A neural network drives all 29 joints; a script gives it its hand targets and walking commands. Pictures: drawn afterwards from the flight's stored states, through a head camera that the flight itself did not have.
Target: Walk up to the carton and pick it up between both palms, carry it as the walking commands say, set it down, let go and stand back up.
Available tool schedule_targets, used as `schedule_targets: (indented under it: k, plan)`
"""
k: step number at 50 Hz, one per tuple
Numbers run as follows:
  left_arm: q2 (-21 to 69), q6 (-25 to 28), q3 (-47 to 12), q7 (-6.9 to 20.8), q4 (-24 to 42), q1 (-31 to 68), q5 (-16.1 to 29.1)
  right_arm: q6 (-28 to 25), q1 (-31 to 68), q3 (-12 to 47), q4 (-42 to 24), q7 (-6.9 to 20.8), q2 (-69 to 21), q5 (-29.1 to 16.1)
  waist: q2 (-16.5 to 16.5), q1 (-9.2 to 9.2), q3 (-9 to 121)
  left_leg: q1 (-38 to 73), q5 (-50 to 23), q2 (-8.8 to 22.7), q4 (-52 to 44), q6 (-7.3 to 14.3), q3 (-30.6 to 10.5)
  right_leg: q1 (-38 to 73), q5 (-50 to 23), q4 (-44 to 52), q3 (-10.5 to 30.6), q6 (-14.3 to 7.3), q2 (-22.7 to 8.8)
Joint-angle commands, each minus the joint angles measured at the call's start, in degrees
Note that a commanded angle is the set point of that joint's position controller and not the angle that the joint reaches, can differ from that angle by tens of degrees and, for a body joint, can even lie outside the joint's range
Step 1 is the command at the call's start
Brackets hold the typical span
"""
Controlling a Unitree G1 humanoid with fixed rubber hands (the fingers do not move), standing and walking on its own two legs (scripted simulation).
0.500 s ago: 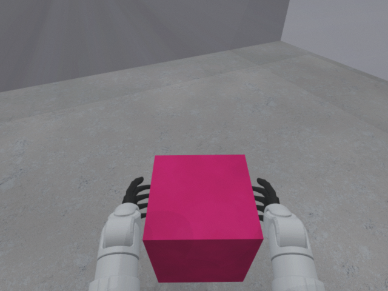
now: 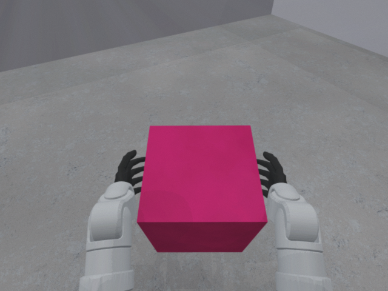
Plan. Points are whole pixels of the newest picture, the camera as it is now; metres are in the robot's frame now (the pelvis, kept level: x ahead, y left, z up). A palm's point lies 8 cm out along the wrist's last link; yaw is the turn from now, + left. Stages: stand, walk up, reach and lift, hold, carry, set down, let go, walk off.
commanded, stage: carry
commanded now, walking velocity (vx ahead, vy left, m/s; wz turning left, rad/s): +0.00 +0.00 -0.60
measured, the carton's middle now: (199, 194) +0.34 +0.01 +0.02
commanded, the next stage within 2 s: none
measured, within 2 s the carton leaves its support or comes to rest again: neither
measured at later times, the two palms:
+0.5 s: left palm (195, 180) +0.33 +0.02 +0.09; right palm (358, 227) +0.23 -0.27 +0.09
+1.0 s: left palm (227, 178) +0.31 -0.04 +0.12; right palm out of the picture +0.14 -0.29 +0.12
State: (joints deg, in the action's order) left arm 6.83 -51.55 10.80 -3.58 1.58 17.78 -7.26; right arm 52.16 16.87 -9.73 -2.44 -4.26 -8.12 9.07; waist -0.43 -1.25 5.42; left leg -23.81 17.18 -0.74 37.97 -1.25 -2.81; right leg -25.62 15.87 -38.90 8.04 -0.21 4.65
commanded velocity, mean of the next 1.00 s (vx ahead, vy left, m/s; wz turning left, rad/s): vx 0.00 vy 0.00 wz -0.60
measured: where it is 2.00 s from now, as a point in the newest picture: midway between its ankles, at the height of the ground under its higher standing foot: outside the picture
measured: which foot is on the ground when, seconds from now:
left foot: down 0.00-0.36, up 0.38-0.70, down 0.72-1.00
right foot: down 0.00-0.72, up 0.74-1.00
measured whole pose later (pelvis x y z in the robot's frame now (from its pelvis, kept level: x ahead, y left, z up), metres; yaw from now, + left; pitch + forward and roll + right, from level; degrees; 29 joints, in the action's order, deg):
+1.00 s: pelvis -0.05 +0.00 +0.01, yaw -35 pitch +5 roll -3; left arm 4.7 -59.0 12.2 -8.7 4.4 25.6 0.1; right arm 57.6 22.0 -13.8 -7.2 -8.7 -8.8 3.2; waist 1.1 -2.8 3.4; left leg -21.2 18.4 10.5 35.2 -0.4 12.4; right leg -27.9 26.1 -45.8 -7.4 1.8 -0.8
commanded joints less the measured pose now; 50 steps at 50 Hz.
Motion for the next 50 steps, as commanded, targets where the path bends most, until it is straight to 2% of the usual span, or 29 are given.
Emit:
schedule_targets:
  k: [1,3,4,6,7,8,9,10,11,13,15,16,17,18,19,20,22,25,30,34,35,36,37,38,39,40,43,47,50]
  plan:
    - [47.8,-3.3,-38.7,5.7,5.4,33.9,17.6,1.8,35.6,39.3,-6.8,4.9,-46.1,-17.1,-5.2,0.74,18.6,6.0,-2.5,5.6,1.3,1.7,-0.1,4.3,-15.7,7.9,11.3,-3.0,-11.7]
    - [45.6,-5.2,-36.4,3.2,4.6,35.7,17.2,3.6,38.3,38.0,-6.3,2.7,-45.1,-17.7,-11.2,0.67,16.6,3.7,9.1,0.0,1.9,-0.8,6.1,4.6,-16.4,13.5,17.0,-4.7,-14.7]
    - [45.1,-5.9,-35.5,2.3,5.0,36.5,17.1,4.2,39.7,37.6,-6.5,1.8,-45.2,-18.2,-11.3,0.61,16.0,4.7,10.1,-1.1,0.1,-1.2,7.0,4.0,-15.2,14.7,17.1,-4.4,-14.3]
    - [44.3,-7.0,-34.3,0.4,6.7,39.1,17.0,5.2,41.9,36.5,-7.6,0.1,-45.4,-19.2,-7.9,1.27,17.6,12.5,5.0,0.5,-7.3,-0.3,6.0,-0.5,-11.1,12.2,11.1,-1.3,-10.4]
    - [44.0,-7.5,-33.9,-0.6,7.2,40.1,16.9,5.7,42.2,35.6,-8.0,-0.8,-44.6,-19.3,-3.5,1.81,19.3,17.9,3.8,4.6,-12.2,1.4,1.4,-4.9,-5.8,7.3,7.1,0.4,-7.5]
    - [43.6,-8.0,-33.6,-1.6,7.2,41.5,16.7,6.1,43.5,34.5,-7.7,-1.7,-42.8,-19.2,7.1,2.14,20.7,23.2,0.0,14.9,-17.6,5.3,-9.6,-11.6,5.1,-3.5,0.7,1.5,-3.6]
    - [43.4,-8.6,-33.3,-2.5,6.6,38.8,16.3,6.9,40.7,33.3,-7.2,-2.4,-41.4,-18.7,15.3,1.3,21.2,23.0,-11.2,26.2,-18.1,10.0,-16.0,-15.6,16.9,-17.6,-8.2,2.0,-1.0]
    - [42.8,-9.3,-33.3,-3.0,6.2,38.3,16.4,7.6,37.5,31.8,-5.9,-3.0,-40.9,-18.1,11.6,1.41,20.4,19.8,-19.6,28.4,-16.1,11.8,-13.4,-14.0,16.7,-21.2,-10.6,2.4,-5.1]
    - [43.1,-9.7,-32.9,-3.3,4.1,38.9,16.6,8.0,38.0,31.2,-5.1,-3.7,-40.2,-17.0,7.5,1.33,18.4,16.6,-25.3,25.8,-14.1,10.9,-8.1,-10.8,15.2,-20.3,-11.1,2.3,-6.1]
    - [44.1,-9.7,-32.5,-3.6,1.9,38.4,16.9,7.8,39.1,30.2,-5.0,-4.3,-39.8,-15.9,9.2,1.2,16.4,11.8,-23.6,21.0,-12.0,6.3,1.2,-4.1,11.6,-11.1,-11.9,1.5,-6.3]
    - [44.7,-9.4,-32.3,-3.9,1.3,39.6,16.8,7.4,39.7,29.8,-5.5,-4.5,-39.2,-15.5,12.2,1.36,16.2,11.8,-21.3,18.8,-8.2,3.6,5.8,0.1,5.7,0.2,-15.8,1.3,-3.7]
    - [44.8,-9.3,-32.1,-4.1,1.0,39.5,16.5,7.4,38.9,29.3,-5.1,-4.6,-38.7,-15.3,11.4,1.23,16.9,12.0,-18.9,17.9,-5.3,2.3,7.7,3.2,0.4,7.5,-17.4,1.2,-2.7]
    - [44.3,-9.3,-31.5,-4.4,0.4,40.1,16.3,7.2,38.7,28.7,-4.3,-4.9,-38.1,-15.1,7.7,1.16,17.7,10.1,-16.4,16.3,-0.7,0.7,9.8,8.2,-3.4,13.4,-14.6,0.9,-4.7]
    - [43.7,-9.4,-30.8,-4.5,-0.5,38.6,15.9,7.3,38.3,28.4,-3.4,-5.3,-37.7,-14.8,2.9,0.51,17.4,1.4,-7.9,15.1,5.9,-1.5,10.2,15.5,-7.4,16.2,-5.3,-0.7,-11.2]
    - [42.4,-9.1,-29.9,-4.7,-1.4,38.1,15.1,7.7,38.2,29.6,-3.4,-5.2,-38.0,-14.5,-14.1,0.33,18.0,-15.7,15.8,7.8,17.2,-5.9,12.9,24.4,-35.6,13.8,16.2,-6.9,-25.8]
    - [43.9,-9.1,-30.6,-4.4,1.7,33.9,15.7,7.9,36.1,30.9,-4.7,-4.8,-41.4,-16.4,-11.8,0.39,17.9,-18.7,20.3,6.4,24.9,-6.0,7.1,24.7,-43.8,11.4,16.4,-10.0,-25.5]
    - [45.0,-8.0,-30.8,-4.3,5.1,37.6,15.5,6.8,43.4,33.7,-7.9,-3.9,-44.9,-19.9,-6.0,0.51,19.3,-18.2,15.0,7.1,28.2,-5.3,3.9,23.2,-35.6,11.0,9.3,-9.6,-21.5]
    - [45.5,-6.2,-31.4,-4.4,9.5,39.2,15.3,5.5,44.7,36.0,-10.0,-3.2,-47.3,-22.0,-6.8,0.5,21.6,-15.4,9.3,5.9,24.1,-4.6,4.8,22.4,-29.6,10.2,4.9,-8.5,-17.4]
    - [42.0,-5.6,-32.2,-5.1,11.3,34.7,13.9,5.0,41.3,36.5,-11.3,-3.8,-44.5,-21.7,-7.7,-0.16,24.5,-10.8,8.3,2.8,13.9,-3.5,5.4,23.1,-29.3,10.7,8.9,-9.4,-17.6]
    - [40.7,-6.1,-33.4,-5.3,11.9,33.8,14.4,5.4,37.7,35.1,-10.0,-4.1,-42.6,-20.0,-8.6,0.16,25.1,0.0,4.8,1.5,-1.1,-2.1,6.4,18.7,-30.3,8.2,8.7,-7.5,-15.2]
    - [40.8,-6.4,-33.8,-5.3,11.8,33.9,14.7,5.6,35.7,34.5,-9.3,-4.1,-42.3,-19.3,-7.1,1.26,25.3,9.3,-0.8,3.6,-9.6,-1.1,6.0,12.2,-27.9,4.6,5.7,-5.1,-13.0]
    - [41.2,-6.9,-34.2,-5.1,11.7,33.1,15.0,5.7,33.8,33.8,-9.0,-4.1,-41.5,-18.6,-0.7,1.78,25.6,19.2,-5.5,10.9,-14.8,0.5,0.0,3.1,-18.4,-2.1,2.1,-2.4,-9.9]
    - [42.2,-7.3,-35.6,-4.6,11.8,32.6,15.2,5.7,32.1,31.8,-7.9,-4.1,-39.2,-17.1,17.2,1.85,23.5,25.1,-26.8,26.0,-14.2,7.2,-13.8,-12.1,2.3,-12.4,-7.7,0.8,-3.5]
    - [42.6,-7.3,-36.5,-4.6,12.8,35.2,16.0,5.7,32.4,31.8,-9.1,-4.0,-39.5,-17.3,17.6,1.47,21.6,25.3,-39.8,30.4,-12.4,11.8,-14.2,-17.1,20.2,-23.6,-11.3,1.8,-3.6]
    - [43.0,-7.3,-37.0,-4.5,12.2,36.7,17.1,5.5,32.7,31.4,-9.7,-4.1,-39.0,-16.7,11.3,1.48,20.4,23.8,-43.0,28.9,-11.1,11.8,-11.2,-16.4,19.4,-27.3,-9.7,2.0,-5.6]
    - [43.5,-6.9,-37.4,-4.3,11.4,40.3,18.1,4.9,35.9,31.1,-9.5,-4.1,-38.9,-16.4,6.5,1.42,18.8,22.8,-40.6,25.8,-10.8,10.2,-6.5,-15.3,15.5,-28.0,-9.0,2.2,-6.4]
    - [45.1,-6.4,-38.4,-4.0,10.0,40.7,19.0,4.1,36.7,30.3,-10.7,-4.2,-38.3,-15.8,10.7,1.3,16.6,22.1,-37.3,20.0,-10.2,7.2,3.6,-12.9,11.3,-21.5,-13.0,2.6,-5.2]
    - [44.6,-6.8,-37.4,-4.5,6.3,37.7,18.0,4.6,34.6,29.3,-9.2,-4.4,-36.3,-15.1,13.7,2.14,18.6,23.6,-39.6,21.4,-8.9,7.3,6.6,-7.8,11.4,-9.7,-17.2,2.3,-4.4]
    - [44.2,-7.3,-35.9,-4.6,3.7,35.1,17.0,5.1,33.5,29.5,-7.7,-4.2,-35.9,-15.0,15.3,2.46,18.9,23.8,-40.6,22.8,-7.1,5.9,8.0,-4.3,8.7,-0.3,-19.5,1.6,-3.3]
